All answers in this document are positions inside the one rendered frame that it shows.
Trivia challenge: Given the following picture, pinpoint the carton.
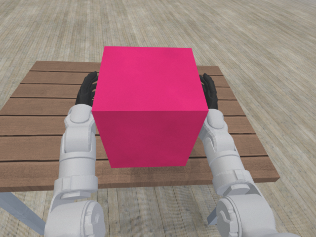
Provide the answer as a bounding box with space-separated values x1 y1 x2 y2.
91 46 209 168

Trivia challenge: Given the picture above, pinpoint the table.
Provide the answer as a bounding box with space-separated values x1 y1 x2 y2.
0 61 280 235

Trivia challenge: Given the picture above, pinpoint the right robot hand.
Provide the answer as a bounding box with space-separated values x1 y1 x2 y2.
199 73 218 110

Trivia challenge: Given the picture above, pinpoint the robot left upper arm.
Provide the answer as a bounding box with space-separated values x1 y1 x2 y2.
45 200 106 237

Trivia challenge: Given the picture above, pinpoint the robot right forearm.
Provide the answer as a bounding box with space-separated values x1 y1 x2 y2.
198 109 276 223

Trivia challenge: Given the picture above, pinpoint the left robot hand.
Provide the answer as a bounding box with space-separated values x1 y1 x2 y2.
75 71 98 107

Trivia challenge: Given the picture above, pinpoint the robot left forearm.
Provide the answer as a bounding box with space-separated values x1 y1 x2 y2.
44 104 98 233

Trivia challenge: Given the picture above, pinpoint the robot right upper arm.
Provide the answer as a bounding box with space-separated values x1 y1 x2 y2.
216 194 301 237

